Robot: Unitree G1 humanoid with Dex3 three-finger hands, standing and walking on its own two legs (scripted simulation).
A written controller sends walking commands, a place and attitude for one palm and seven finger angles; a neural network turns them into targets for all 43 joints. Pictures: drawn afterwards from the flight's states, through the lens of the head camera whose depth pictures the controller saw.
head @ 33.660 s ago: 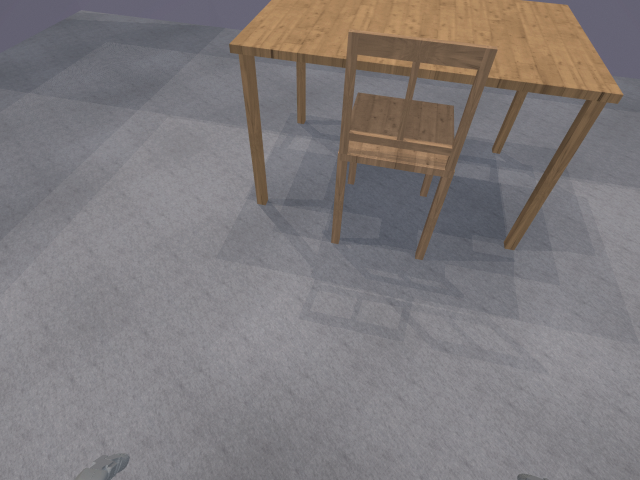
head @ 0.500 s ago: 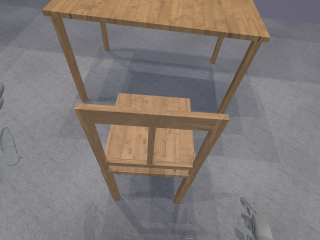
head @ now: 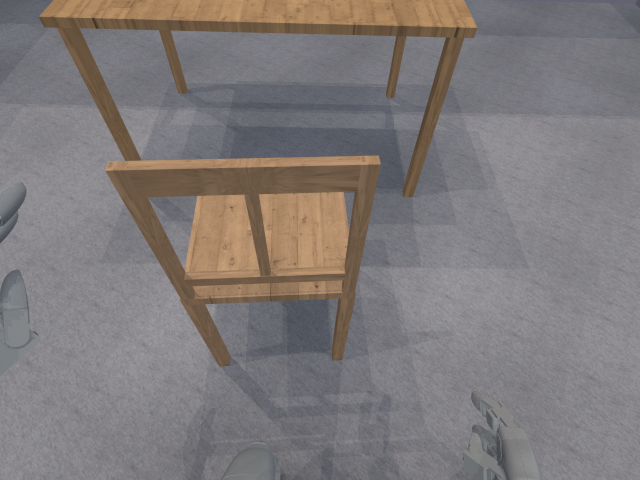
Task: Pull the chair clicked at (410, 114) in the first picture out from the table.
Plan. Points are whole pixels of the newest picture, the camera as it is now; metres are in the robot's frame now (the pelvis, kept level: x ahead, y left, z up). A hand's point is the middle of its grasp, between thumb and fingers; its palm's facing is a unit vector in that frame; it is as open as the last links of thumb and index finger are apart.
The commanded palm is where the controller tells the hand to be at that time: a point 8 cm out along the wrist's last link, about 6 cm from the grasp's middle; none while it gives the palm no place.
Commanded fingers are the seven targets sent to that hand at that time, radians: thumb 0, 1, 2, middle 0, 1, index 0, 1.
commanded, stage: stop stepping back and stand still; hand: left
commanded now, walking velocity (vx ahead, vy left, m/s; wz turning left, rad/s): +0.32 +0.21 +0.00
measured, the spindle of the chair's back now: (259, 237) +0.50 +0.14 -0.10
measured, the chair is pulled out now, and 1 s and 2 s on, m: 0.57 0.57 0.57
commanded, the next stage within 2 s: let the arm hang, fingers relaxed in 1.36 s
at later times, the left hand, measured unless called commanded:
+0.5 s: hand out of the picture +0.10 +0.27 +0.19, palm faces +0.51 -0.71 -0.48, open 7.4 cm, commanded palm +0.05 +0.30 +0.18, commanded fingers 0.00 0.90 0.90 -0.20 -0.30 -0.20 -0.30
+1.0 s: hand out of the picture +0.16 +0.27 +0.16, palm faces +0.44 -0.76 -0.47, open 7.4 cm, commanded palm +0.10 +0.30 +0.18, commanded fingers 0.00 0.90 0.90 -0.20 -0.30 -0.20 -0.30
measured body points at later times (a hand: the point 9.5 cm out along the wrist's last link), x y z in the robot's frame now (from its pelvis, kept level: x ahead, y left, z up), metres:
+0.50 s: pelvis -0.07 -0.01 +0.01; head -0.09 -0.02 +0.46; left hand +0.07 +0.30 +0.22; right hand +0.10 -0.23 -0.08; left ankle -0.07 +0.11 -0.73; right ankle -0.03 -0.12 -0.73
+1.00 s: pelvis -0.03 +0.00 +0.01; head -0.01 +0.00 +0.46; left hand +0.13 +0.31 +0.18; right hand +0.12 -0.25 -0.09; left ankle -0.07 +0.11 -0.73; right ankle -0.03 -0.12 -0.73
